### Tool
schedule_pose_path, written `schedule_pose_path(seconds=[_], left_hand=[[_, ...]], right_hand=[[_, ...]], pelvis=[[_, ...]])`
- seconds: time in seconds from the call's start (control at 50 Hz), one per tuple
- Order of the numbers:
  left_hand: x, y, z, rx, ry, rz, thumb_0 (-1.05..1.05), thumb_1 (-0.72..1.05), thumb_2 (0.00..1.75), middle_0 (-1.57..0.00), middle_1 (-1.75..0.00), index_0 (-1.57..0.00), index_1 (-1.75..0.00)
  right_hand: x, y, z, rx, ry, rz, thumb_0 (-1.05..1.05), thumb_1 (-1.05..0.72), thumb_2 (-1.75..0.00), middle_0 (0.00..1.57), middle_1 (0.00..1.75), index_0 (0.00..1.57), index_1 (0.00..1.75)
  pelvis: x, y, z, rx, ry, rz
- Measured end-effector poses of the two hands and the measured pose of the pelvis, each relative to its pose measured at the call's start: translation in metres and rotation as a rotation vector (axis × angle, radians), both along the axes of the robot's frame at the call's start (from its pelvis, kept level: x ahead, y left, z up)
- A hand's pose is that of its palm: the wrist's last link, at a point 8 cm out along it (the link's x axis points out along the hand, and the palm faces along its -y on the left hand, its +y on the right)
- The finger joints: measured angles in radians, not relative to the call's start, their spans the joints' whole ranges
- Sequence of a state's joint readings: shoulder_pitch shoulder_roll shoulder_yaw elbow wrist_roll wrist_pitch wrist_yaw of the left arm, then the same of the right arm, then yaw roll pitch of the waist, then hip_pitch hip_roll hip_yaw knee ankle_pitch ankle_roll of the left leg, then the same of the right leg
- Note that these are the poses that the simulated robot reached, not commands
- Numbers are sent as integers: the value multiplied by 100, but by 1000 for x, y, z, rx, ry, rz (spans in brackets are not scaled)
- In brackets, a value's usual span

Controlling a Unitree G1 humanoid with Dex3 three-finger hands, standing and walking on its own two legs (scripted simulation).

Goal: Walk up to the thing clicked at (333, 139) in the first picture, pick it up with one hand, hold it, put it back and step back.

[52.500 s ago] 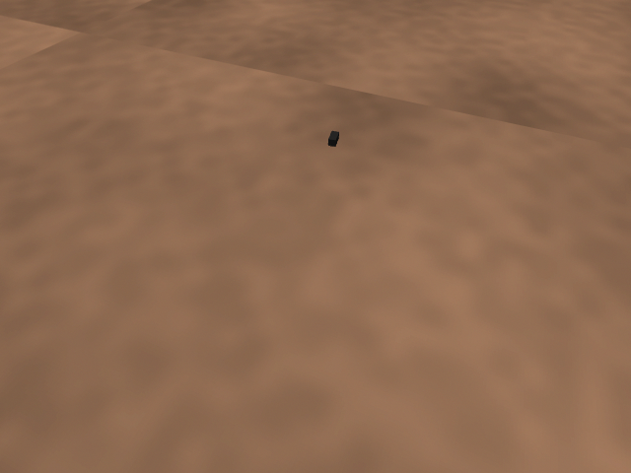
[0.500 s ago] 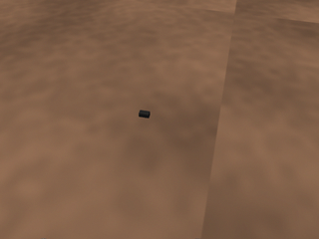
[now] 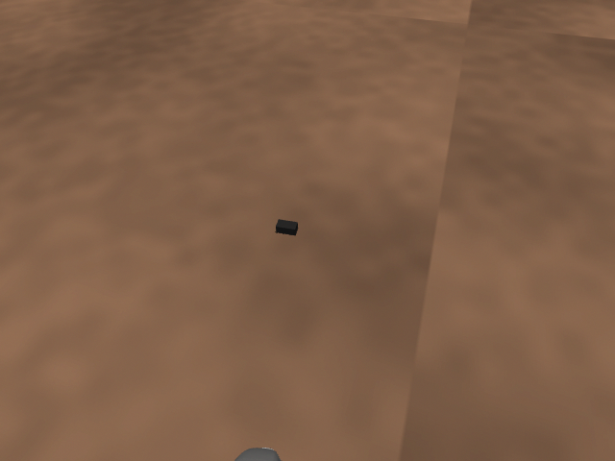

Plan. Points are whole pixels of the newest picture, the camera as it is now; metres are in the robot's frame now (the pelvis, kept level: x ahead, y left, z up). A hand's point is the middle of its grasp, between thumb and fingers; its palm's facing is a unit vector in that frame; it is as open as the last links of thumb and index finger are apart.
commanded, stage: step back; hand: left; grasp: from above
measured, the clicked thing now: (287, 227) +1.10 +0.18 -0.74
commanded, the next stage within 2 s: stand in 0.30 s
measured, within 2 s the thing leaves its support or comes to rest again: neither
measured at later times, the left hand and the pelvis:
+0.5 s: hand out of the picture +0.12 +0.28 -0.14, palm faces -0.03 -0.94 -0.34, open 7.4 cm; pelvis +0.02 +0.02 +0.01, yaw -2 degrees
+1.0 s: hand out of the picture +0.08 +0.27 -0.14, palm faces -0.07 -0.94 -0.34, open 7.4 cm; pelvis +0.01 +0.01 +0.02, yaw -2 degrees
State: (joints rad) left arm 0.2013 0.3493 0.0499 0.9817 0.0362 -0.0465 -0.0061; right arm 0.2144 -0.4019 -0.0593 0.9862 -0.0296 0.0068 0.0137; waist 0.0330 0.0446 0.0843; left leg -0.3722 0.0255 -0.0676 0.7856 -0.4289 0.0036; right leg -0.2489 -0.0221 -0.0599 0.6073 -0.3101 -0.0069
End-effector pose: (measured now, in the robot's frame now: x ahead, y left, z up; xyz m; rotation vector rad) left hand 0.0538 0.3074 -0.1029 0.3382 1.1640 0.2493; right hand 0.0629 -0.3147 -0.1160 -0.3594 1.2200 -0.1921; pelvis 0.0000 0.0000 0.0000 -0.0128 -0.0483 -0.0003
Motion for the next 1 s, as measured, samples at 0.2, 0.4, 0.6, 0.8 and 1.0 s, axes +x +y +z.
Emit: schedule_pose_path(seconds=[0.2, 0.4, 0.6, 0.8, 1.0], left_hand=[[44, 29, -14, -9, 16, -9, 0, 90, 90, -20, -30, -20, -30], [63, 23, -5, -33, -5, -41, 0, 91, 90, -20, -30, -20, -30], [49, 7, 3, -53, 8, -57, 0, 90, 90, -20, -30, -20, -30], [20, 5, 1, -44, 92, -51, 0, 90, 90, -20, -30, -20, -30], [22, 5, 1, -42, 105, -54, 0, 90, 90, -20, -30, -20, -30]], right_hand=[[36, 41, 2, 10, -14, -8, 1, -91, -90, 20, 30, 21, 30], [72, 53, 17, 38, -119, 3, 1, -90, -90, 20, 30, 21, 30], [52, 42, 23, 46, -117, -23, 1, -90, -90, 20, 30, 21, 30], [0, 28, 15, 44, 11, -73, 1, -91, -90, 20, 30, 20, 30], [-20, 28, 12, 42, 68, -96, 1, -91, -90, 20, 30, 20, 30]], pelvis=[[19, 22, -3, -3, 10, -20], [23, 26, 8, 1, -2, -27], [13, 20, 17, 10, -25, -27], [5, 14, 19, 7, -12, -26], [8, 13, 19, 10, -2, -30]])
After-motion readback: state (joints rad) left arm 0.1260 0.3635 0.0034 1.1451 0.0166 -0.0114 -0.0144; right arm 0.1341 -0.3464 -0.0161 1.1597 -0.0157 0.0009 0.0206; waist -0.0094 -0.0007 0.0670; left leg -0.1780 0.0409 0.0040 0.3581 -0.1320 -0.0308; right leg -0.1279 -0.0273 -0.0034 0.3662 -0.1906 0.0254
